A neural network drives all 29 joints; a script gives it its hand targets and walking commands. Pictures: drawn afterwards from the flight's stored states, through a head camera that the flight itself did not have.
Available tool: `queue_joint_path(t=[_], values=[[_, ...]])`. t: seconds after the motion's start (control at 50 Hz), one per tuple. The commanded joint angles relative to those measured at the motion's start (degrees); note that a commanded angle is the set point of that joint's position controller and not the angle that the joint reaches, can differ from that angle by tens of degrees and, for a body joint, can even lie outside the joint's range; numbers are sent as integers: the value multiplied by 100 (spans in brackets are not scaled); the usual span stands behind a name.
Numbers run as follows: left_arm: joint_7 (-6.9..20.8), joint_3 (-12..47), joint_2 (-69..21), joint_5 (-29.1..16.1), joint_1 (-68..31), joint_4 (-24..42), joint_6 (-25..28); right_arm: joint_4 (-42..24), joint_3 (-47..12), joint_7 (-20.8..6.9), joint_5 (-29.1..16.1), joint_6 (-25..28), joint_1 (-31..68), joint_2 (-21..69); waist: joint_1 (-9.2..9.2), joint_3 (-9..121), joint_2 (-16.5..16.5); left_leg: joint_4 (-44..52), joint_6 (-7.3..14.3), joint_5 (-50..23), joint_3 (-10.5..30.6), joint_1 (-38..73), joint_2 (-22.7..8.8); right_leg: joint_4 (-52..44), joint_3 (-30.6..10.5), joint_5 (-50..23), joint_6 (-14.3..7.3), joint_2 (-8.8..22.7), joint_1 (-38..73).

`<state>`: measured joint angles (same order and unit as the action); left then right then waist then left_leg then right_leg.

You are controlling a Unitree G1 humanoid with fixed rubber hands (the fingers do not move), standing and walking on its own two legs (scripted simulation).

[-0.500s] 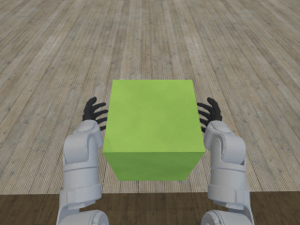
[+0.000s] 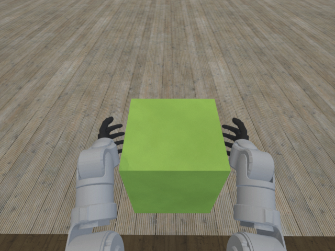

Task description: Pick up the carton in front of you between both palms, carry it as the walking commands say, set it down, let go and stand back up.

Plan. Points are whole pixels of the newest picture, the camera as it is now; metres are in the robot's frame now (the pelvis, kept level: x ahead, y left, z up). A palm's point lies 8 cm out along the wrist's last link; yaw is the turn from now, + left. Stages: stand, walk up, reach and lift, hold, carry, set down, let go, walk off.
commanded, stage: carry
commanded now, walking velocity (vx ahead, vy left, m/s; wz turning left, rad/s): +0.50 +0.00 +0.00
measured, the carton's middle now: (172, 159) +0.34 +0.00 +0.04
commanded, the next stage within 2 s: none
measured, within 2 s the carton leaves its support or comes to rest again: neither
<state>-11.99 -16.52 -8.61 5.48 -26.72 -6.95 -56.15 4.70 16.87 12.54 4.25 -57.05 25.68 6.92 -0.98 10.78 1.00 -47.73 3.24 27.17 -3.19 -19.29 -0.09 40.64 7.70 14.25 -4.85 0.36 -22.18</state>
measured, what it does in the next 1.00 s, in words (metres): goes down: left foot, then right foot 0.04 m lower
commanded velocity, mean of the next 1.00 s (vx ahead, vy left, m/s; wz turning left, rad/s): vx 0.50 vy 0.00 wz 0.00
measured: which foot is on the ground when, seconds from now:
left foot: up 0.00-0.22, down 0.24-0.72, up 0.74-1.00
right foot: down 0.00-0.26, up 0.28-0.70, down 0.72-1.00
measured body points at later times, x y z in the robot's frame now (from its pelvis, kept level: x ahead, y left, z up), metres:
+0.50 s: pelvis +0.18 +0.06 -0.01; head +0.20 +0.07 +0.44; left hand +0.53 +0.21 +0.07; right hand +0.51 -0.11 +0.07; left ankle +0.12 +0.13 -0.74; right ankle +0.22 -0.09 -0.69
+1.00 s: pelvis +0.45 +0.01 -0.05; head +0.49 -0.01 +0.39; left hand +0.78 +0.19 +0.00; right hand +0.81 -0.12 -0.01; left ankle +0.48 +0.16 -0.70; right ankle +0.46 -0.03 -0.79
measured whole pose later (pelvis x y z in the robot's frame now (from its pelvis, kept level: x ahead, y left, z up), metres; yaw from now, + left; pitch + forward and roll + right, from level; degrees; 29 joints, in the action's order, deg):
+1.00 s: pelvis +0.45 +0.01 -0.05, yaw +2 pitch +5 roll +1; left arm -8.4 -16.1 -8.5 1.6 -21.8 -2.5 -50.1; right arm 2.2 16.4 11.2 4.0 -49.7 22.9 9.6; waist -3.0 1.0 1.0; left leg -65.7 1.0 16.7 -0.4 -41.0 -3.3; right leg 28.5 6.4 13.1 -7.7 -3.7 -19.8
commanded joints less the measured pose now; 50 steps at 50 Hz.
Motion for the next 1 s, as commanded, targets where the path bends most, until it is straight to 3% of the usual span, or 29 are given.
queue_joint_path(t=[0.0,0.04,0.12,0.14,0.2,0.22,0.24,0.26,0.28,0.32,0.34,0.4,0.42,0.46,0.5,0.54,0.62,0.66,0.68,0.7,0.72,0.74,0.76,0.78,0.82,0.84,0.88,0.92,0.98], values=[[14,3091,-4031,-942,-3281,479,93,55,-3048,-4,-728,148,3334,4401,-408,809,-753,-716,-13,822,99,-2598,29,-1536,-3335,-1304,-1264,2055,2697],[69,3418,-4278,-1232,-3613,842,193,-77,-2996,-45,-769,229,3309,4498,-313,793,-533,-683,41,24,276,-2521,-209,-1800,-3229,-927,-1141,2050,2406],[115,3482,-4279,-1112,-3289,631,251,-300,-3129,-78,-645,335,3297,4286,-263,774,-1142,601,-15,-958,-43,-1033,-62,-1798,-1693,-879,-598,1485,1136],[127,3548,-4450,-1249,-3396,722,238,-449,-3066,-75,-647,390,3358,4284,-257,712,-752,798,-19,-1272,-178,-811,31,-1754,-1480,-1067,-503,1373,1056],[62,3530,-4262,-1152,-3132,569,222,-339,-2930,-74,-557,359,2814,4032,21,894,-695,2151,63,-1962,-139,567,51,-709,-1041,-1105,-146,1184,706],[19,3573,-4122,-1075,-3017,431,174,82,-2812,-38,-476,298,2467,3888,67,1112,-105,2062,107,-1786,-217,1346,-24,-82,-602,-1014,-28,939,357],[41,3524,-4163,-1109,-3041,583,164,43,-2716,0,-386,311,2394,3850,198,1191,671,2460,397,-1673,1347,1786,-1062,1105,-77,-345,321,397,-499],[5,3481,-4060,-1055,-3162,542,126,224,-2635,20,-330,292,2335,3794,333,1040,1665,2622,933,-2366,3187,2461,-2024,2080,-163,1526,486,-181,-1760],[-25,3393,-4155,-1116,-3067,252,102,20,-2693,16,-457,269,2418,3707,281,974,1396,2304,1014,-2880,3148,2852,-2083,2579,-645,2035,409,-28,-2340],[0,3372,-4385,-1181,-3318,425,187,-316,-2934,-53,-689,351,2998,4043,432,1012,775,2283,1117,-3102,3019,2602,-2031,2707,-770,1631,208,156,-2706],[-3,3306,-4477,-1090,-3162,364,206,-525,-3122,-108,-845,398,3249,4236,299,1057,459,2362,925,-3271,2554,2444,-1812,2524,-866,1158,204,309,-2473],[-17,3268,-4424,-935,-3173,815,420,-932,-3641,-274,-1275,600,3452,4581,289,1210,527,2330,606,-4053,1916,2374,-1575,2120,-839,410,369,331,-2391],[-14,3303,-4323,-881,-2951,628,411,-1089,-3671,-287,-1330,664,3393,4374,391,1331,682,2343,787,-4074,1822,2408,-1528,1795,-739,342,385,269,-2327],[-50,3248,-4071,-854,-2857,870,503,-1234,-3734,-264,-1416,688,3142,4273,540,1194,392,2266,722,-5047,1531,2649,-1368,1274,-581,-128,398,179,-2475],[-68,3188,-4015,-754,-2478,832,437,-1373,-3731,-203,-1291,643,3087,4043,485,1015,704,2344,655,-5208,1027,2425,-1115,455,-517,-929,327,124,-2260],[-64,3213,-3708,-741,-2347,1073,390,-1320,-3749,-203,-1379,582,2799,4072,756,981,470,2269,705,-5288,1065,2806,-971,-112,-265,-1446,319,-75,-2184],[-57,3074,-3480,-691,-2228,1061,261,-1120,-3871,-152,-1332,445,2711,4064,645,581,467,2007,505,-4167,788,2272,-823,-1348,-359,-2639,-66,-3,-1038],[-57,2915,-3348,-482,-2247,860,189,-751,-3808,-95,-1105,377,2495,3986,608,608,528,1438,417,-4504,610,2203,-815,-1682,-104,-2754,-136,-190,-406],[-15,2832,-3464,-521,-1971,587,140,-894,-3856,-87,-1230,353,2796,4016,326,611,517,887,338,-4446,391,1814,-721,-1940,-21,-2761,-128,-207,286],[-10,2761,-3369,-508,-1893,473,130,-587,-3742,-63,-1085,264,2731,3998,-92,986,283,-17,190,-4170,255,1241,-686,-1581,-198,-2344,-77,33,1508],[27,2780,-3321,-625,-2153,665,156,-432,-3702,-45,-930,206,2575,4060,-190,1483,-674,-1233,-1,-2116,-40,362,-418,-983,-744,-2576,210,542,2679],[20,2670,-3170,-486,-2040,256,82,-531,-3659,2,-901,194,2739,4089,67,1504,-1897,-2694,-157,691,-200,-1294,89,-744,-2702,-3017,-487,1830,3529],[-7,2858,-3301,-611,-2240,462,125,-512,-3636,-54,-1053,176,2851,4263,-299,2008,-1761,-3681,-150,774,259,-2336,492,-1567,-4559,-271,-1424,2279,3989],[46,2974,-3739,-839,-2282,563,151,-548,-3569,-55,-1021,207,2947,4290,-152,1516,-990,-3320,-58,400,520,-2410,33,-2078,-4420,815,-1007,1989,3191],[177,3284,-4226,-1046,-3263,927,320,-269,-3318,-89,-806,338,3030,4740,24,1064,-445,-2809,-12,-298,576,-2162,-190,-2302,-3692,931,-557,1763,2036],[242,3518,-4535,-1192,-3369,821,398,-391,-3404,-134,-877,442,3223,4889,-48,1175,-381,-2762,2,-340,576,-2220,-208,-2321,-3518,745,-800,1698,1991],[370,3741,-4675,-1344,-3290,860,582,-300,-3366,-154,-691,635,2947,4885,13,1304,-403,-2201,-107,-807,478,-1963,-382,-2267,-2629,-139,-474,1416,1772],[386,3749,-4710,-1262,-3184,916,710,-390,-3495,-167,-640,744,2827,4904,-52,1402,-595,-2032,-196,-984,403,-2397,-407,-2253,-2738,-974,-657,1514,2159],[401,3733,-4494,-1286,-2705,887,757,-291,-3455,-119,-551,869,2300,4691,-106,1332,-565,-1775,-338,-1428,306,-3193,-478,-1961,-2080,-2563,-320,1373,2970]])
